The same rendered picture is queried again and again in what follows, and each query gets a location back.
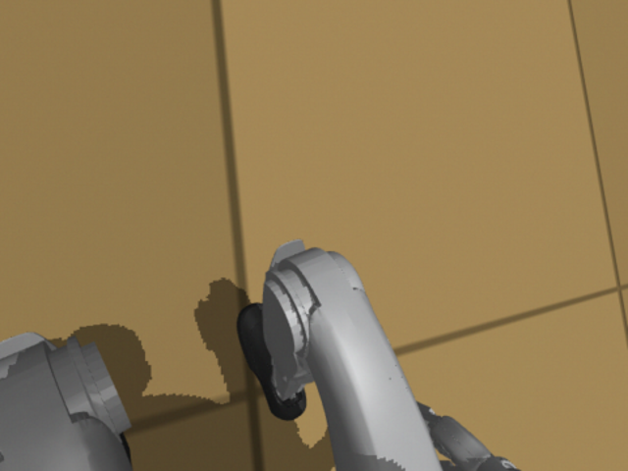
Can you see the right robot hand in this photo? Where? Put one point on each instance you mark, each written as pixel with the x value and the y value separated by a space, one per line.
pixel 453 441

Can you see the right robot foot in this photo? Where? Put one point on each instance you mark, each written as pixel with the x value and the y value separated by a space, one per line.
pixel 249 326

